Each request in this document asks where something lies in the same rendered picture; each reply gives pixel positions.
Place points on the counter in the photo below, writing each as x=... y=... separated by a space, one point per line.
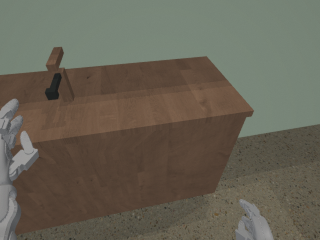
x=121 y=137

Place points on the left robot forearm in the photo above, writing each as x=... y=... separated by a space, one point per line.
x=10 y=212

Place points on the left robot hand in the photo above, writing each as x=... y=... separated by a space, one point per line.
x=8 y=131

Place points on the right robot hand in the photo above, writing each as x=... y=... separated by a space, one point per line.
x=258 y=226

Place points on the tap lever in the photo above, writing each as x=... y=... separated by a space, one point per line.
x=52 y=92

